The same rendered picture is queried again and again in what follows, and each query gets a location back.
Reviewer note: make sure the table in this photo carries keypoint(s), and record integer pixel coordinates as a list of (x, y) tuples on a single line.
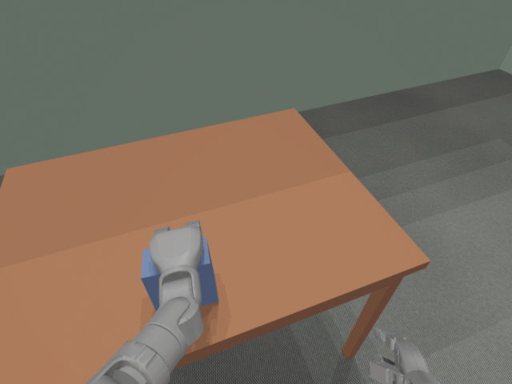
[(291, 233)]

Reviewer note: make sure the robot right hand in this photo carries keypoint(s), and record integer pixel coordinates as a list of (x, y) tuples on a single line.
[(407, 357)]

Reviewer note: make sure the sponge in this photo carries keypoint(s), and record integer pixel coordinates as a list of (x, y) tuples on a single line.
[(150, 277)]

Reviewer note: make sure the left robot forearm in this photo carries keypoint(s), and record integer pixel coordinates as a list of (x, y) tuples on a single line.
[(153, 354)]

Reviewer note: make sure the robot left hand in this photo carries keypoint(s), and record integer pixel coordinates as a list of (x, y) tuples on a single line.
[(177, 247)]

